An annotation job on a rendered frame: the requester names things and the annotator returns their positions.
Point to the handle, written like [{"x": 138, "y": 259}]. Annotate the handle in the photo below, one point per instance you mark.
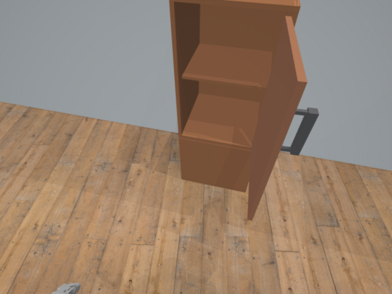
[{"x": 309, "y": 119}]

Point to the cupboard door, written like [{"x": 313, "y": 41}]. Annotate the cupboard door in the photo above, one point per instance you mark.
[{"x": 285, "y": 88}]

